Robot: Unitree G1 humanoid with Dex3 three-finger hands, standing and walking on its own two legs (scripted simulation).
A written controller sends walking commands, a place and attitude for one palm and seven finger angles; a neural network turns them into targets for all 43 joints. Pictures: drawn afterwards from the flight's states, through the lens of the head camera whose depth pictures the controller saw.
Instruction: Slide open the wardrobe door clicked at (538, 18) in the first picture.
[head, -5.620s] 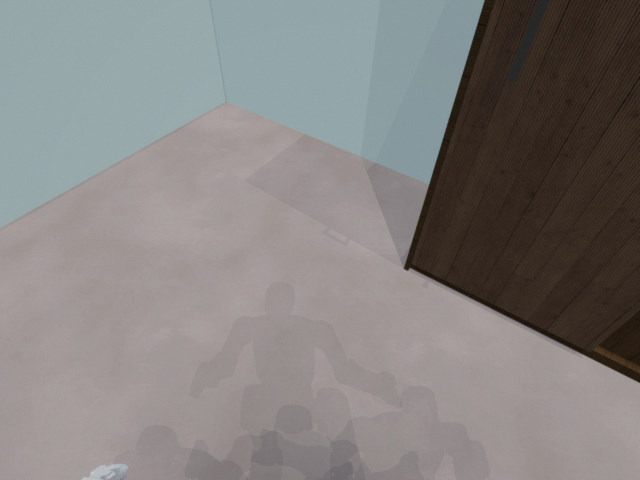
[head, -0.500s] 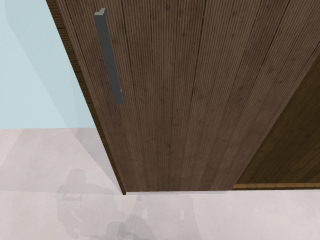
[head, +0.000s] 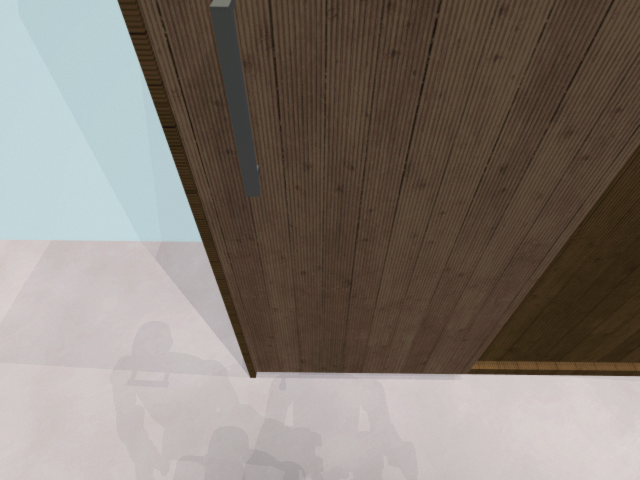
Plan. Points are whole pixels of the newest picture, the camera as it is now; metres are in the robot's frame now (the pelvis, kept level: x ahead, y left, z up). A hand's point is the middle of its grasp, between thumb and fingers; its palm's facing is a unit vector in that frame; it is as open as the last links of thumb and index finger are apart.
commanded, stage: look again from close up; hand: left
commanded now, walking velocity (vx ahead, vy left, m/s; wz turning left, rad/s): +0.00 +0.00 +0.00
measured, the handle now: (242, 109) +0.51 +0.13 +0.21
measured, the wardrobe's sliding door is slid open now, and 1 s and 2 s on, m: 0.00 0.00 0.00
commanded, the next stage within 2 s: raise the hand with hooked fingers in 1.16 s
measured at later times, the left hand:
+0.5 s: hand out of the picture -0.01 +0.21 -0.17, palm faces +0.00 -0.98 -0.21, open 7.4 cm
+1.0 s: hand out of the picture +0.00 +0.18 -0.17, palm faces +0.01 -0.98 -0.17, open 7.4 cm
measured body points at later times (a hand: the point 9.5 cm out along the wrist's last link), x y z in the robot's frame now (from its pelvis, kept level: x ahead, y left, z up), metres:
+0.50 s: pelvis -0.01 +0.03 +0.01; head +0.00 +0.03 +0.46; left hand -0.01 +0.26 -0.15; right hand -0.03 -0.19 -0.15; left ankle -0.01 +0.12 -0.73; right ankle -0.03 -0.10 -0.73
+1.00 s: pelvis +0.00 +0.02 +0.01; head +0.01 +0.02 +0.46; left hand +0.00 +0.24 -0.16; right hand +0.02 -0.21 -0.15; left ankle -0.01 +0.12 -0.73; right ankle -0.03 -0.10 -0.73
